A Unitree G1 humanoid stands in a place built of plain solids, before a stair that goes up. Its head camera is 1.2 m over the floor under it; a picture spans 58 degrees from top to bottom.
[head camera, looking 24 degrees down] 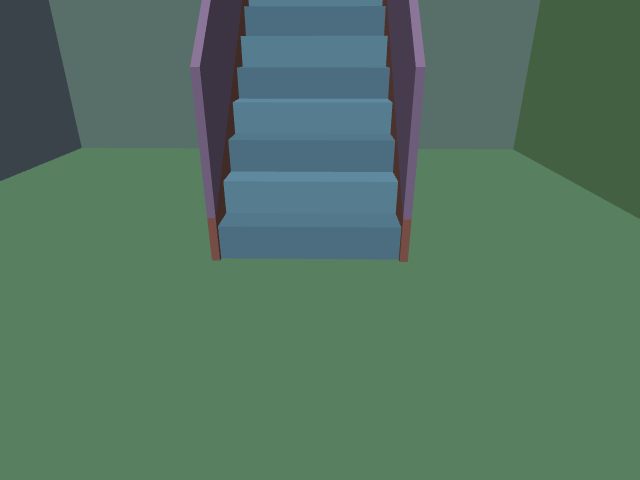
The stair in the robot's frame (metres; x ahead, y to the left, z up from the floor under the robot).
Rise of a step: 0.21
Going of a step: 0.23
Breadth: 1.11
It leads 1 degrees to the right of straight ahead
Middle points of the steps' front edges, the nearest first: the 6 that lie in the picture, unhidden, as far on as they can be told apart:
2.40 0.06 0.22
2.64 0.06 0.43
2.87 0.06 0.64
3.11 0.05 0.85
3.34 0.05 1.07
3.58 0.05 1.28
